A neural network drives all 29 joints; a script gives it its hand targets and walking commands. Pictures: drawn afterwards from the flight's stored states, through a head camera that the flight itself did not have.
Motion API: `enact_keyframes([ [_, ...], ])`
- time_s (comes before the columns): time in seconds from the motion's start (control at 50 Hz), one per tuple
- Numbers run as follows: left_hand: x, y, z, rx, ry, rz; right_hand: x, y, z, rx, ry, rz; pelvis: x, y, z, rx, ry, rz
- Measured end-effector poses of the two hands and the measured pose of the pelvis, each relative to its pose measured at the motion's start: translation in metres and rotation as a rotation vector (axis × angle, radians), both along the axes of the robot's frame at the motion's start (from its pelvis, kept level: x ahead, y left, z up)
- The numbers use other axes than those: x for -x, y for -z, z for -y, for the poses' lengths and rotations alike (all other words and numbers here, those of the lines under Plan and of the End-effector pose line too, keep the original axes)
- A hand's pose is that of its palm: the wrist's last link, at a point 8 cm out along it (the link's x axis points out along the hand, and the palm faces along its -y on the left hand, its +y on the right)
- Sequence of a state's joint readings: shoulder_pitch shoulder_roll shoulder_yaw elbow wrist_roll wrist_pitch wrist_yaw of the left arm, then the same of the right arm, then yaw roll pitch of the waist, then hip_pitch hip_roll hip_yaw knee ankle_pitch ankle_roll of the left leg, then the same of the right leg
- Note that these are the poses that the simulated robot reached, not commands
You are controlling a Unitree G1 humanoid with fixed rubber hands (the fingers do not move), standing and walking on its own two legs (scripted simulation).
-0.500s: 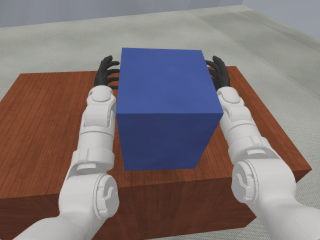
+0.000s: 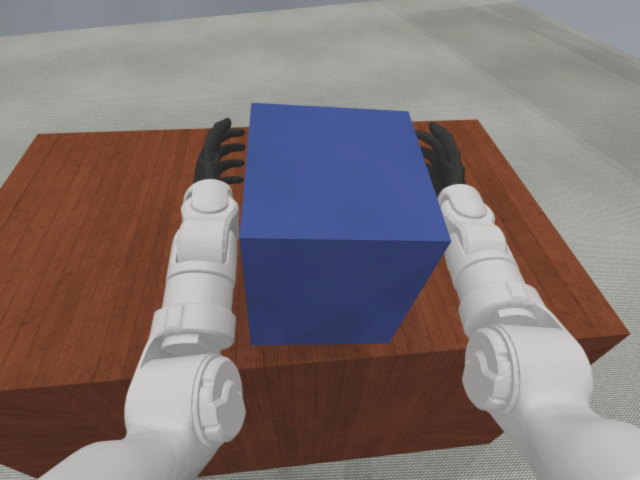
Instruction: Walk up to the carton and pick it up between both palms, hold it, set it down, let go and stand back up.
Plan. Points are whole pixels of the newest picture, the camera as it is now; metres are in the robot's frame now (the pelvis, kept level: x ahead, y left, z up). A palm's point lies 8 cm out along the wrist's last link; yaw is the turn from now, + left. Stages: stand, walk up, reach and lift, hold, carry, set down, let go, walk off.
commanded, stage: set down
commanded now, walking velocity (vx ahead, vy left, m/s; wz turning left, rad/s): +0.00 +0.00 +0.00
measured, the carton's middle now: (326, 233) +0.40 +0.01 +0.10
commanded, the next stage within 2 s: none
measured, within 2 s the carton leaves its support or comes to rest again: rests again in 1.70 s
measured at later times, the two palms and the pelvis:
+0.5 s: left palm (212, 194) +0.40 +0.15 +0.16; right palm (441, 196) +0.42 -0.14 +0.15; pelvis +0.00 +0.00 +0.00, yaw +0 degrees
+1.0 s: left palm (213, 209) +0.40 +0.15 +0.13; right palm (438, 208) +0.42 -0.14 +0.13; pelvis +0.00 +0.00 +0.00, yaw +0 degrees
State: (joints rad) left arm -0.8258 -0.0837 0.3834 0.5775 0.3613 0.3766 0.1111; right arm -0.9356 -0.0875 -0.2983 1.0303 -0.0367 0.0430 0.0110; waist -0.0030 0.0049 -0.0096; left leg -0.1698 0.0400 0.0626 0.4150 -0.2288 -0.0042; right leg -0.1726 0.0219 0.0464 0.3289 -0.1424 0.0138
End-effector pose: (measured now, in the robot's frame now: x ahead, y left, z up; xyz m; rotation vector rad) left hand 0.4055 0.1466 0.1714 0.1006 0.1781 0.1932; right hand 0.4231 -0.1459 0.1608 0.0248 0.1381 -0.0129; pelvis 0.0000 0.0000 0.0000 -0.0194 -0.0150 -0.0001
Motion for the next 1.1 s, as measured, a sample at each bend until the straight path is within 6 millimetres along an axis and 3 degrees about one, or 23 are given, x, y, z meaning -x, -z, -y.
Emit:
enact_keyframes([
  [1.1, 0.009, 0.042, -0.003, -0.012, -0.006, -0.027, 0.008, 0.037, -0.003, 0.030, -0.018, -0.030, -0.003, 0.000, 0.000, 0.000, 0.000, -0.004],
])
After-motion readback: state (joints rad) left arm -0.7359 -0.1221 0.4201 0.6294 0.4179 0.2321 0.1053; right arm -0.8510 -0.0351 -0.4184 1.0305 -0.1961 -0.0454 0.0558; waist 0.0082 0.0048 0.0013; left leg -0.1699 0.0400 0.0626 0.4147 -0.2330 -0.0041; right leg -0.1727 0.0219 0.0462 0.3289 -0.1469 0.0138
